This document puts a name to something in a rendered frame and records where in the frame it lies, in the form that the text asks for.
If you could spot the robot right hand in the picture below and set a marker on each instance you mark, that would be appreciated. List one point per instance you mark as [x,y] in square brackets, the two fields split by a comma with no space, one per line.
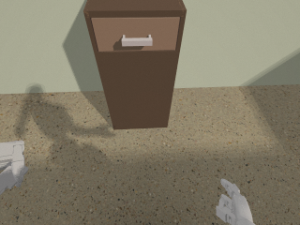
[236,208]

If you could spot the robot left hand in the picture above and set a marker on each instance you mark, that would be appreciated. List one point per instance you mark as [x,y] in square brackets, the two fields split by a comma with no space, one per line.
[12,162]

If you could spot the handle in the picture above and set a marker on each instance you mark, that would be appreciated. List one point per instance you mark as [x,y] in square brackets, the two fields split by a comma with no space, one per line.
[136,41]

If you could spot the cabinet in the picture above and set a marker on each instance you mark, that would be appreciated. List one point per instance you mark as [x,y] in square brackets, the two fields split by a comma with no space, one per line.
[138,85]

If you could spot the drawer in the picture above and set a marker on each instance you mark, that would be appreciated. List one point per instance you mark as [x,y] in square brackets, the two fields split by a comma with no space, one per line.
[109,32]

